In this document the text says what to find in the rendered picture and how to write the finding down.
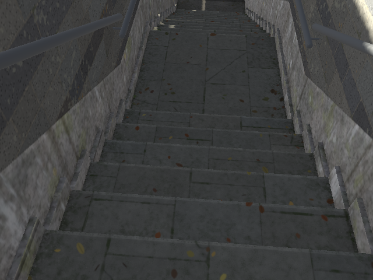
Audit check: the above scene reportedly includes stairs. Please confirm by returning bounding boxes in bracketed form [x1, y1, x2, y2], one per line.
[153, 9, 270, 37]
[27, 109, 373, 280]

